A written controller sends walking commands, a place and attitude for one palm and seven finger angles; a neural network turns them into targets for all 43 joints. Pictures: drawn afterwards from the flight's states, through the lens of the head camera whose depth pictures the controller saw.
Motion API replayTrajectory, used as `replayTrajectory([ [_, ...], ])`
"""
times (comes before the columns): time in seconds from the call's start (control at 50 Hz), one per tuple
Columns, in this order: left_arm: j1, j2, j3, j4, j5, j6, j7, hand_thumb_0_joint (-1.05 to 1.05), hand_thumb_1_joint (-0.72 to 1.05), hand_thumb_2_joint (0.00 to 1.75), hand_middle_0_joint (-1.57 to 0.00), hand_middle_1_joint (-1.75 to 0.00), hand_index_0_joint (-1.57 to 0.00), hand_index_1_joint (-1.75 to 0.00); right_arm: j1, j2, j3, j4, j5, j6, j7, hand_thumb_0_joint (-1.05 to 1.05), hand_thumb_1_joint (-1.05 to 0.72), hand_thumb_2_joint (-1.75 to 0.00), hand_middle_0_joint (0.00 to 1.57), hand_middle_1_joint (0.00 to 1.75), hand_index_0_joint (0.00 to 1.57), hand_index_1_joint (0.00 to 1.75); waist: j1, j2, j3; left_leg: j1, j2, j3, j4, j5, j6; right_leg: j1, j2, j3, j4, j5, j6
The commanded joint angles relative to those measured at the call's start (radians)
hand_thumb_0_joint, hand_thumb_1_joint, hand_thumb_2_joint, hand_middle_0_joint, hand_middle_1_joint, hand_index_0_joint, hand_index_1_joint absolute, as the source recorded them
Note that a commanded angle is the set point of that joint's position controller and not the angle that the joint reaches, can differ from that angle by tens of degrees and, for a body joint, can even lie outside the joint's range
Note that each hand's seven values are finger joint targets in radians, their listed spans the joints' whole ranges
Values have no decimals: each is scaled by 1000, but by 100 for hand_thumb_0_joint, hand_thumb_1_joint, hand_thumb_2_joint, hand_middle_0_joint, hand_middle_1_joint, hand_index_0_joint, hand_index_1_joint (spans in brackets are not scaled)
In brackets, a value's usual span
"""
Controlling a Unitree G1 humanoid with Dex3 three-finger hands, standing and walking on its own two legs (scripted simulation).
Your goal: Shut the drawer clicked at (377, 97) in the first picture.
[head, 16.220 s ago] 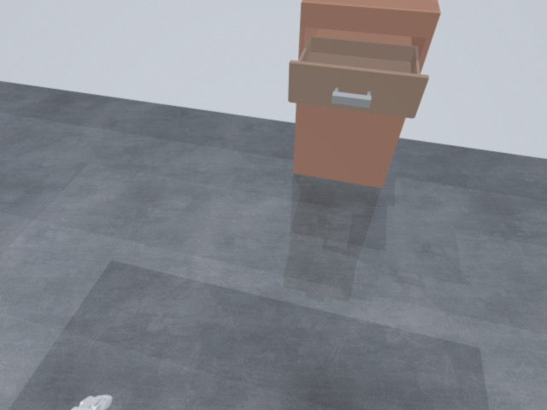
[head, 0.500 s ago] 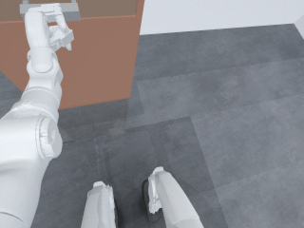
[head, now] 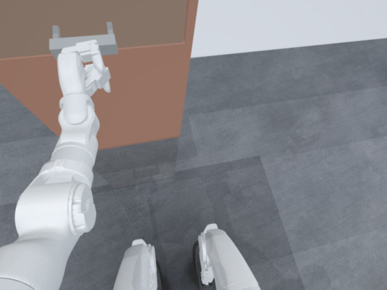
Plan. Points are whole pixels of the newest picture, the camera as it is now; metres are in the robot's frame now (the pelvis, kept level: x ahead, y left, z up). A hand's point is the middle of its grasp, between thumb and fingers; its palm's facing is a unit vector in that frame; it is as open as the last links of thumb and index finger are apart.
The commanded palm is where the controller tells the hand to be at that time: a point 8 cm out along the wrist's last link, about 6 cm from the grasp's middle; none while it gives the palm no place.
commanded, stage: draw the hand back to the body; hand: left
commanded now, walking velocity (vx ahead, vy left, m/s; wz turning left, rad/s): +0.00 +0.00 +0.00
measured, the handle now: (84, 37) +0.62 +0.16 +0.04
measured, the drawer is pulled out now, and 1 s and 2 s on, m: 0.00 0.00 0.00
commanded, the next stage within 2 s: step back with the hand held close in 1.46 s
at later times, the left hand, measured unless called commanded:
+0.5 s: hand (64, 98) +0.43 +0.15 +0.12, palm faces +0.09 -0.99 -0.04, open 3.3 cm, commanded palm +0.38 +0.20 +0.13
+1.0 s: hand out of the picture +0.29 +0.21 +0.22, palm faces +0.28 -0.92 -0.29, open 3.2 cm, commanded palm +0.24 +0.26 +0.24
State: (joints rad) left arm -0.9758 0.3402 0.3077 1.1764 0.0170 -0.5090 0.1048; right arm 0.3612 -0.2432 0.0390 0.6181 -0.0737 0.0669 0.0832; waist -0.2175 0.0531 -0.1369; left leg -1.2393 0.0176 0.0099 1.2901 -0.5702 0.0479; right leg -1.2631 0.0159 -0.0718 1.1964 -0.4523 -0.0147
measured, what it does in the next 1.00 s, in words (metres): rises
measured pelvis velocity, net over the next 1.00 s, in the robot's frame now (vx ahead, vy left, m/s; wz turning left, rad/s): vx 0.06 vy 0.00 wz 0.04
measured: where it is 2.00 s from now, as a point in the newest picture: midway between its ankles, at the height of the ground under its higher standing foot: (180, 287)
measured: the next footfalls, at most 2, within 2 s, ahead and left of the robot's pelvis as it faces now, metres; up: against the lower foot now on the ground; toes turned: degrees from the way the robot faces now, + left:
none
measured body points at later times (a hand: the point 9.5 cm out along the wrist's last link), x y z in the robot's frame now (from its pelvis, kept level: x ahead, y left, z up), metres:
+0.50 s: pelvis +0.05 -0.01 +0.07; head +0.15 +0.00 +0.51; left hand +0.42 +0.20 +0.12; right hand +0.17 -0.25 -0.05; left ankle +0.01 +0.09 -0.62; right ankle +0.05 -0.12 -0.62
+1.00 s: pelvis +0.06 +0.00 +0.12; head +0.05 -0.02 +0.57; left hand +0.27 +0.26 +0.24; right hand +0.27 -0.20 +0.04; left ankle +0.01 +0.09 -0.62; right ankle +0.05 -0.12 -0.62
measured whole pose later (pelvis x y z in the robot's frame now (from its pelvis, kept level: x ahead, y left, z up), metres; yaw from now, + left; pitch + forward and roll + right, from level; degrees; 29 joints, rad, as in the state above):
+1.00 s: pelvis +0.06 +0.00 +0.12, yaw +2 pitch -1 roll -1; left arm 0.26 0.29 0.10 -0.16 -0.06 -0.03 0.09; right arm 0.17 -0.22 0.07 0.55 0.01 -0.01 -0.07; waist 0.04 0.07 -0.01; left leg -0.13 -0.02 0.01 0.49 -0.34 0.04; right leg -0.18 0.01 -0.05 0.47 -0.27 -0.01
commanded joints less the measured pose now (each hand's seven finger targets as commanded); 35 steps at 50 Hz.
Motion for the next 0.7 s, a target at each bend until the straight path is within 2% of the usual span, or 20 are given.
replayTrajectory([
  [0.0, -436, 142, 4, -256, -2, -91, 13, 0, 90, 90, -140, -160, -140, -160, 186, -176, -74, -31, 2, 5, -17, 0, -90, -90, 20, 30, 20, 30, -22, 87, -573, 382, -4, -76, -148, 434, -27, 341, 23, 38, -109, 293, -10],
  [0.06, -386, 130, 2, -253, -2, -99, 9, 0, 90, 90, -140, -160, -140, -160, 188, -172, -78, -30, 0, 15, -16, 0, -90, -90, 20, 30, 20, 30, -16, 80, -585, 395, -6, -67, -137, 503, -29, 369, 24, 42, -100, 367, -9],
  [0.1, -264, 184, 45, -377, -11, -98, 1, 0, 90, 90, -140, -160, -140, -160, 179, -173, -85, -65, 10, 30, -15, 0, -90, -90, 20, 30, 20, 30, 50, 113, -689, 481, -5, -56, -165, 613, -40, 473, 24, 48, -109, 457, -14],
  [0.12, -179, 149, 18, -468, -23, -88, -9, 0, 90, 90, -140, -160, -140, -160, 169, -164, -89, -91, 17, 33, -11, 0, -90, -90, 20, 30, 20, 30, 75, 145, -745, 542, -4, -48, -183, 683, -45, 527, 24, 49, -124, 508, -14],
  [0.16, 2, 104, -13, -575, -62, -44, -26, 0, 90, 90, -140, -160, -140, -160, 157, -158, -96, -119, 38, 36, -9, 0, -90, -90, 20, 30, 20, 30, 96, 91, -753, 595, 4, -50, -223, 769, -48, 617, 26, 43, -161, 583, -13],
  [0.22, 152, 30, -71, -724, -119, 32, -45, 0, 90, 90, -140, -160, -140, -160, 121, -147, -95, -145, 72, 28, -21, 0, -90, -90, 20, 30, 20, 30, 98, 9, -622, 563, 1, -22, -298, 705, -27, 725, 26, 47, -240, 629, -2],
  [0.24, 174, 38, -68, -771, -126, 45, -45, 0, 90, 90, -140, -160, -140, -160, 113, -146, -95, -148, 79, 22, -29, 0, -90, -90, 20, 30, 20, 30, 100, -27, -594, 554, 0, -20, -318, 675, -23, 756, 26, 48, -255, 626, 1],
  [0.26, 181, 41, -76, -833, -130, 47, -41, 0, 90, 90, -140, -160, -140, -160, 104, -146, -95, -148, 82, 13, -41, 0, -90, -90, 20, 30, 20, 30, 98, -28, -581, 577, 1, -20, -329, 680, -21, 767, 22, 51, -262, 636, 1],
  [0.28, 217, 37, -76, -884, -134, 47, -40, 0, 90, 90, -140, -160, -140, -160, 97, -139, -96, -150, 83, 2, -46, 0, -90, -90, 20, 30, 20, 30, 111, 15, -575, 606, -3, -11, -345, 682, -23, 779, 21, 53, -278, 638, 3],
  [0.32, 291, -10, -124, -919, -139, 47, -43, 0, 90, 90, -140, -160, -140, -160, 76, -130, -92, -141, 89, -17, -53, 0, -90, -90, 20, 30, 20, 30, 108, 3, -481, 646, 1, -14, -376, 673, -27, 760, 21, 42, -308, 598, 3],
  [0.38, 387, -44, -171, -940, -142, 56, -66, 0, 90, 90, -140, -160, -140, -160, 53, -129, -90, -135, 94, -39, -62, 0, -90, -90, 20, 30, 20, 30, 113, 18, -392, 700, 4, -21, -416, 691, -31, 747, 18, 31, -342, 560, 1],
  [0.42, 467, -45, -177, -941, -150, 80, -91, 0, 90, 90, -140, -160, -140, -160, 29, -132, -88, -145, 100, -46, -66, 0, -90, -90, 20, 30, 20, 30, 126, -1, -347, 706, 2, -20, -443, 675, -34, 774, 15, 27, -365, 552, -1],
  [0.48, 534, -32, -164, -1020, -174, 117, -122, 0, 90, 90, -140, -160, -140, -160, -14, -128, -84, -172, 108, -61, -74, 0, -90, -90, 20, 30, 20, 30, 151, 26, -348, 752, -5, -14, -479, 673, -34, 834, 9, 28, -395, 560, -4],
  [0.52, 608, -21, -146, -1049, -192, 141, -134, 0, 90, 90, -140, -160, -140, -160, -52, -126, -75, -196, 113, -73, -82, 0, -90, -90, 20, 30, 20, 30, 170, -25, -300, 730, -11, -12, -509, 617, -31, 880, 6, 26, -416, 554, -5],
  [0.54, 615, -22, -147, -1088, -198, 147, -139, 0, 90, 90, -140, -160, -140, -160, -68, -125, -74, -203, 115, -81, -85, 0, -90, -90, 20, 30, 20, 30, 166, -59, -296, 729, -11, -11, -522, 586, -28, 902, 3, 25, -428, 550, -3],
  [0.56, 634, -2, -130, -1109, -205, 153, -145, 0, 90, 90, -140, -160, -140, -160, -81, -125, -71, -215, 118, -89, -89, 0, -90, -90, 20, 30, 20, 30, 178, -47, -281, 734, -13, -14, -535, 583, -27, 917, 3, 26, -433, 546, -7],
  [0.58, 701, 108, -177, -1169, -91, 219, -94, 0, 90, 90, -140, -160, -140, -160, -143, -112, -76, -233, 124, -58, -107, 0, -90, -90, 20, 30, 20, 30, 204, -7, -326, 814, -12, -6, -593, 597, -21, 1007, -29, 75, -478, 526, -14],
  [0.6, 723, 63, -193, -1238, -90, 259, -69, 0, 90, 90, -140, -160, -140, -160, -158, -95, -67, -263, 124, -53, -117, 0, -90, -90, 20, 30, 20, 30, 194, -4, -282, 840, -12, -6, -620, 580, -19, 1013, -33, 64, -510, 515, -12],
  [0.62, 754, 58, -206, -1276, -82, 290, -49, 0, 90, 90, -140, -160, -140, -160, -178, -96, -61, -266, 123, -51, -127, 0, -90, -90, 20, 30, 20, 30, 198, 5, -259, 864, -10, -5, -640, 570, -18, 1026, -36, 65, -534, 505, -11],
  [0.68, 828, 62, -199, -1293, -77, 356, -16, 0, 90, 90, -140, -160, -140, -160, -223, -94, -39, -262, 120, -49, -153, 0, -90, -90, 20, 30, 20, 30, 201, -60, -120, 904, -2, -14, -710, 532, -14, 1028, -27, 55, -603, 461, -11],
])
